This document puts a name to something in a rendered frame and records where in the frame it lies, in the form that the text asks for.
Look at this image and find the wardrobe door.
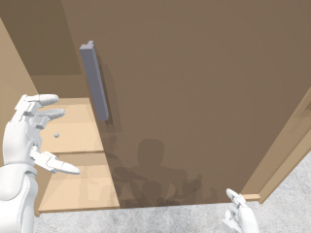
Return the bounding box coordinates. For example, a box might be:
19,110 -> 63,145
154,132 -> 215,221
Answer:
61,0 -> 311,209
240,86 -> 311,195

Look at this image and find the robot left forearm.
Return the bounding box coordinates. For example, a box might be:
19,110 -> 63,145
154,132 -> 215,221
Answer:
0,163 -> 39,233

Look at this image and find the handle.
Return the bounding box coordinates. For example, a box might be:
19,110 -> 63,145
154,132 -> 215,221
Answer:
80,41 -> 109,120

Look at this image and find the robot left hand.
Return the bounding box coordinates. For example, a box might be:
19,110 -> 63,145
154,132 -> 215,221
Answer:
2,94 -> 81,175

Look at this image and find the robot right hand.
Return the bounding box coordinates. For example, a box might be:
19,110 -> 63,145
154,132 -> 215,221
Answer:
222,188 -> 260,233

